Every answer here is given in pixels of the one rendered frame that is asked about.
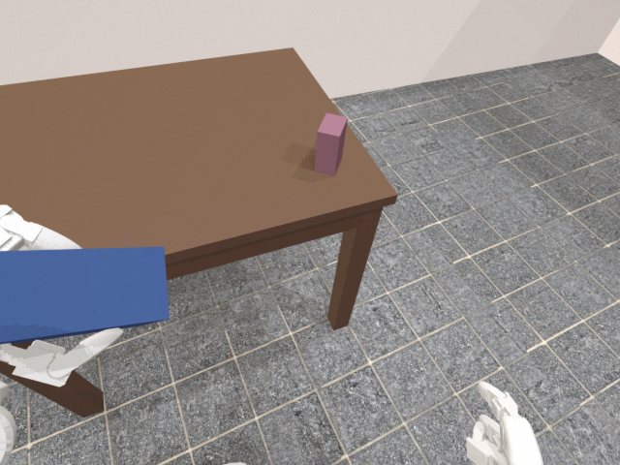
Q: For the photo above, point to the sponge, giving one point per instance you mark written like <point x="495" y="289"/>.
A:
<point x="47" y="294"/>

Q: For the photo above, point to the robot left hand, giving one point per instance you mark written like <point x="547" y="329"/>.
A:
<point x="44" y="362"/>

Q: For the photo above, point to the robot right hand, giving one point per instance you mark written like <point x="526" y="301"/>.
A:
<point x="513" y="440"/>

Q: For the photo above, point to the table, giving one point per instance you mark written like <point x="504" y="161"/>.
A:
<point x="213" y="159"/>

